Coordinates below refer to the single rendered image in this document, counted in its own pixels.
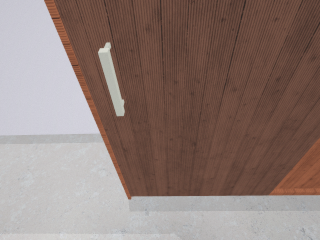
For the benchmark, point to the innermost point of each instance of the wardrobe door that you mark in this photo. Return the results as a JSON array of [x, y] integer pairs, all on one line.
[[221, 97], [306, 173]]

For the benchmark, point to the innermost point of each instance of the handle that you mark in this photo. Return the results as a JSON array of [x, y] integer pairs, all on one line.
[[111, 79]]

